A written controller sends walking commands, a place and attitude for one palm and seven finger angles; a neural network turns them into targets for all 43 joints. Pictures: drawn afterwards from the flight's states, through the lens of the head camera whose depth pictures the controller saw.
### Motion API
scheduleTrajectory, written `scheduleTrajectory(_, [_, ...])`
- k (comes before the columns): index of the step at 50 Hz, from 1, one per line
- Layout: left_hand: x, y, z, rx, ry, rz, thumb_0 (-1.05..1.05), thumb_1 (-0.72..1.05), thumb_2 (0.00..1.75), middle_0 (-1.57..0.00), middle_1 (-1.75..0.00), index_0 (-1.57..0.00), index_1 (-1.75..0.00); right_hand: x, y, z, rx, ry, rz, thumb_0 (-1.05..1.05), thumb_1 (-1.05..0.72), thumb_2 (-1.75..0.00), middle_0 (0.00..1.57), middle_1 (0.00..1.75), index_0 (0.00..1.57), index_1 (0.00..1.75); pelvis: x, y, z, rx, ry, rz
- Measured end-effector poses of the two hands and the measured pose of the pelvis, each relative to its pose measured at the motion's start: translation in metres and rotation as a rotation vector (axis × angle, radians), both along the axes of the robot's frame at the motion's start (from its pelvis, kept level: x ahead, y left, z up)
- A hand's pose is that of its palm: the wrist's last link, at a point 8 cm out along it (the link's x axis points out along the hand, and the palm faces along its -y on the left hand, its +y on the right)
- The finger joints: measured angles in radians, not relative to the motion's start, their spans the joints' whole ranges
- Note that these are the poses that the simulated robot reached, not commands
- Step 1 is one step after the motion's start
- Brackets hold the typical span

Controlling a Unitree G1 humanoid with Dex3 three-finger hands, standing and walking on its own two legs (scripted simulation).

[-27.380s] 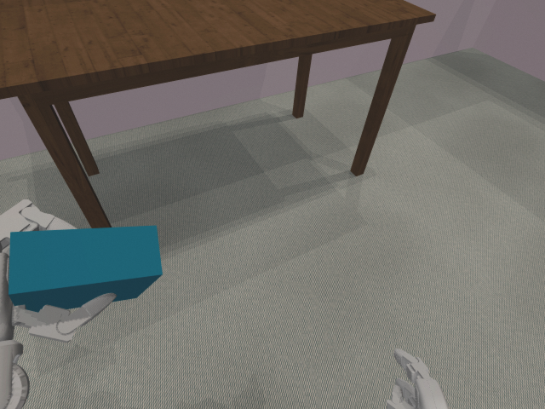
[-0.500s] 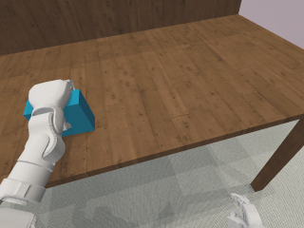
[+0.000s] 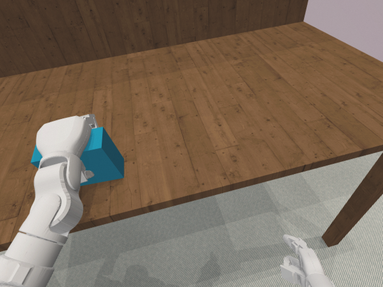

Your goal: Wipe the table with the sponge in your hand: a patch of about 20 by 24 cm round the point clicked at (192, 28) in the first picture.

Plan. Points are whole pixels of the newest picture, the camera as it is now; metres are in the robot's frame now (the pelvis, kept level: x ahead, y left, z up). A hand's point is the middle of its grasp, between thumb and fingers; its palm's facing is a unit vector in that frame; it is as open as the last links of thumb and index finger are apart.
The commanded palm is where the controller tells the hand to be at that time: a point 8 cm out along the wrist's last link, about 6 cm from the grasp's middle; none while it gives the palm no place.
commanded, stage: slide across to the third lane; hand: left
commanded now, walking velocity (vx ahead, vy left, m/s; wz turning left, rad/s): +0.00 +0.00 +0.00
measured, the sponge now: (88, 165) +0.32 +0.27 +0.11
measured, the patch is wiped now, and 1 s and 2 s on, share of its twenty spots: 0.55 0.60 0.75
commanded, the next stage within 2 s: wipe forward along the third lane in 0.62 s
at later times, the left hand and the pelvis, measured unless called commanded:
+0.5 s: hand (107, 149) +0.32 +0.21 +0.16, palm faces +0.08 -0.03 -1.00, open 9.5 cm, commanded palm +0.29 +0.19 +0.21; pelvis -0.01 -0.01 +0.00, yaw +2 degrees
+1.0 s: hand (122, 141) +0.35 +0.19 +0.16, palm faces +0.04 -0.02 -1.00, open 9.5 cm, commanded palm +0.32 +0.19 +0.20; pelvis -0.02 -0.02 +0.00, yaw +1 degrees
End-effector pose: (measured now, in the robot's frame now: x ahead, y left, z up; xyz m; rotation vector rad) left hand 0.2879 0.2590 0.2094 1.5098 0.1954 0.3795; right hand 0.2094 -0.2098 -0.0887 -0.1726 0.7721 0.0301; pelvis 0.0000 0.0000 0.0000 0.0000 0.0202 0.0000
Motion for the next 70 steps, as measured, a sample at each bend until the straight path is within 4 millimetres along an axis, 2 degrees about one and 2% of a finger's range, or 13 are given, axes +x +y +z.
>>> scheduleTrajectory(4, [-0.003,-0.003,0.000,-0.002,-0.004,0.020,0.03,-0.43,1.08,-0.66,-1.46,-0.73,-1.45,0.001,-0.002,-0.001,-0.010,0.005,0.010,0.01,-0.91,-0.90,0.20,0.30,0.20,0.30,-0.001,-0.002,0.000,0.001,-0.005,0.005])
scheduleTrajectory(13, [0.006,-0.013,0.003,0.011,0.050,0.046,0.03,-0.45,1.08,-0.68,-1.43,-0.76,-1.42,0.009,0.002,0.000,-0.019,-0.005,0.041,0.01,-0.91,-0.90,0.20,0.30,0.20,0.30,-0.007,-0.005,0.000,0.003,0.000,0.027])
scheduleTrajectory(24, [0.008,-0.052,0.006,-0.004,0.042,-0.091,0.01,-0.47,1.08,-0.71,-1.41,-0.79,-1.38,0.018,0.022,0.006,0.023,-0.045,0.086,0.01,-0.91,-0.90,0.20,0.30,0.20,0.30,-0.009,-0.006,0.000,0.006,-0.014,0.032])
scheduleTrajectory(35, [0.015,-0.077,0.004,0.007,0.017,-0.069,-0.01,-0.48,1.08,-0.73,-1.40,-0.80,-1.36,0.016,0.027,0.009,0.045,-0.029,0.114,0.01,-0.91,-0.90,0.20,0.30,0.20,0.30,-0.017,-0.013,0.001,0.011,-0.024,0.030])
scheduleTrajectory(41, [0.025,-0.080,0.003,0.002,0.053,-0.043,-0.01,-0.48,1.09,-0.74,-1.39,-0.81,-1.35,0.010,0.016,0.007,0.032,-0.021,0.092,0.01,-0.91,-0.90,0.20,0.30,0.20,0.30,-0.018,-0.017,0.002,0.013,-0.021,0.029])
scheduleTrajectory(47, [0.034,-0.077,0.003,-0.008,0.076,-0.039,-0.02,-0.49,1.09,-0.75,-1.38,-0.82,-1.33,-0.003,-0.003,0.003,-0.002,-0.001,0.049,0.01,-0.91,-0.90,0.20,0.30,0.20,0.30,-0.018,-0.021,0.002,0.015,-0.017,0.025])
scheduleTrajectory(59, [0.053,-0.074,0.004,0.008,0.100,-0.050,-0.02,-0.51,1.11,-0.76,-1.37,-0.84,-1.32,-0.043,-0.046,-0.011,-0.068,0.084,-0.055,0.01,-0.91,-0.90,0.20,0.30,0.20,0.30,-0.021,-0.030,0.001,0.015,-0.003,0.021])
scheduleTrajectory(70, [0.070,-0.075,0.004,0.033,0.138,-0.054,0.00,-0.53,1.13,-0.77,-1.36,-0.84,-1.33,-0.076,-0.061,-0.022,-0.087,0.153,-0.112,0.01,-0.91,-0.90,0.20,0.30,0.20,0.30,-0.026,-0.035,0.002,0.014,0.015,0.029])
